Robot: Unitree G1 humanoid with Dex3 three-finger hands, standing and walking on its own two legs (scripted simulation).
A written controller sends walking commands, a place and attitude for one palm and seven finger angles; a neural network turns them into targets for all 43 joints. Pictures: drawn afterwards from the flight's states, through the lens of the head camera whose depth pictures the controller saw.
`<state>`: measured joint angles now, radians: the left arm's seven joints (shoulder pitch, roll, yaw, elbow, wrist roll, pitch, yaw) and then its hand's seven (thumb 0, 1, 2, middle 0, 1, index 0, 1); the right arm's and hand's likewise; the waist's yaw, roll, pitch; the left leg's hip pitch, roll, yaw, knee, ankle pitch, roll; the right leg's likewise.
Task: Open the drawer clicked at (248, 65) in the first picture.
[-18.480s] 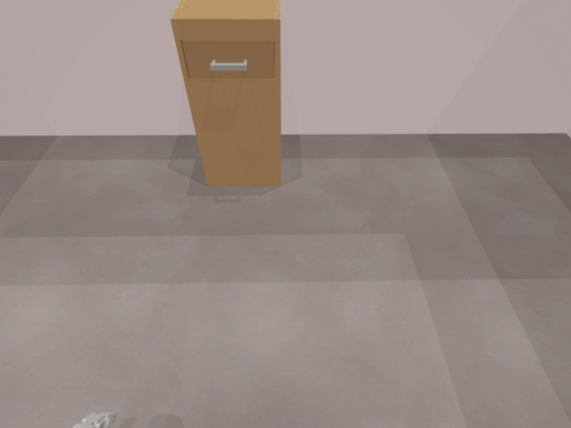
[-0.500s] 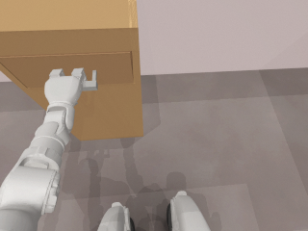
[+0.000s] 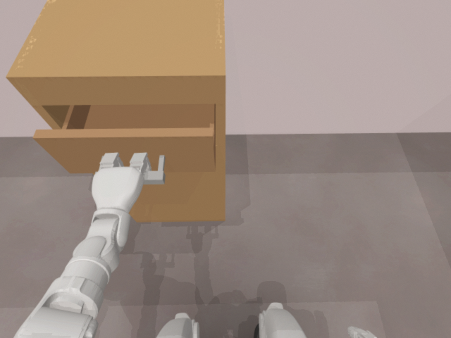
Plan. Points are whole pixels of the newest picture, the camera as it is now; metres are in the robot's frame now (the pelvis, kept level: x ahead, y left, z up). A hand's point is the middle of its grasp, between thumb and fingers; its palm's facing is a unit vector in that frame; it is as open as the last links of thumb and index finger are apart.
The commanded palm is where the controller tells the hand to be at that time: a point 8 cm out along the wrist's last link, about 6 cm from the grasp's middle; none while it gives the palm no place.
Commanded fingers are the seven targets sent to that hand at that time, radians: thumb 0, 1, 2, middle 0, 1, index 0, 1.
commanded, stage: pull the drawer open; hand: left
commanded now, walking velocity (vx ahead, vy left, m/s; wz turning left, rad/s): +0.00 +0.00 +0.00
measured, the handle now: (131, 169) +0.44 +0.20 -0.04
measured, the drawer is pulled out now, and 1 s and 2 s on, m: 0.08 0.20 0.30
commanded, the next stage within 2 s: none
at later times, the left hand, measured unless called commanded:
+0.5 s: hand (125, 220) +0.34 +0.20 -0.06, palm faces -0.05 -0.04 -1.00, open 5.3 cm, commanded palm +0.30 +0.20 -0.01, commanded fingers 0.00 0.90 0.90 -0.40 -1.35 -0.40 -1.35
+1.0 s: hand (119, 259) +0.26 +0.20 -0.06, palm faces -0.04 -0.05 -1.00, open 5.4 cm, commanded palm +0.24 +0.20 -0.01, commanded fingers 0.00 0.90 0.90 -0.40 -1.35 -0.40 -1.35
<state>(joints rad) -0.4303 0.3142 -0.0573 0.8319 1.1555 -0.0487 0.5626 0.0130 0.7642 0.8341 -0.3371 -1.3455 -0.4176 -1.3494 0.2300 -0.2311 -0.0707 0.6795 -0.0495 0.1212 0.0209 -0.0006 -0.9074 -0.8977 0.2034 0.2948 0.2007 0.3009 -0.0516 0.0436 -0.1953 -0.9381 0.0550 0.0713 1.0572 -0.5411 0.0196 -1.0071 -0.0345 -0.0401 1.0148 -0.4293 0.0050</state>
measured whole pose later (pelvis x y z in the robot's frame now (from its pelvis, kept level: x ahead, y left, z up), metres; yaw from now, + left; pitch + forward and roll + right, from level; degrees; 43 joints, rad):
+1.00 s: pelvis -0.01 -0.02 +0.00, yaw +0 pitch +20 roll +0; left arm 0.07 0.28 -0.09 0.41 1.16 -0.01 0.59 0.01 0.75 0.85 -0.33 -1.35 -0.42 -1.35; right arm 0.16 -0.23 -0.05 0.61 -0.05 0.06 0.00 0.00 -0.91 -0.90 0.20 0.29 0.20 0.30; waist -0.01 0.03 -0.19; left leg -0.86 0.06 0.07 1.07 -0.55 0.00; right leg -0.94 -0.03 -0.04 1.06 -0.46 -0.02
